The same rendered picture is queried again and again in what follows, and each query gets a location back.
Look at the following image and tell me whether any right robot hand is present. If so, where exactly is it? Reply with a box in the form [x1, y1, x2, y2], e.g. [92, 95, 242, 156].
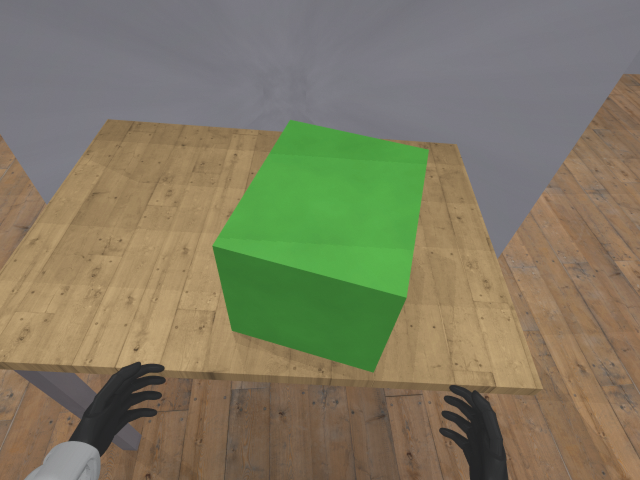
[439, 385, 509, 480]

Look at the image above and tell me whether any carton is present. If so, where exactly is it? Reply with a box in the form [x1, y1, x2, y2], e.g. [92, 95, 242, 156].
[212, 120, 429, 373]

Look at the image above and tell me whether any table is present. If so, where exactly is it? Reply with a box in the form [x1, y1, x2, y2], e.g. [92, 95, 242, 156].
[0, 119, 543, 451]

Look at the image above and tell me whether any left robot hand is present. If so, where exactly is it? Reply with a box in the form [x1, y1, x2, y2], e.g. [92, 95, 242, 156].
[69, 362, 166, 457]

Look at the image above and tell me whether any left robot forearm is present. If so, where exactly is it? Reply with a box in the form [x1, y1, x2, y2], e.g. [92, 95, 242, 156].
[24, 441, 101, 480]

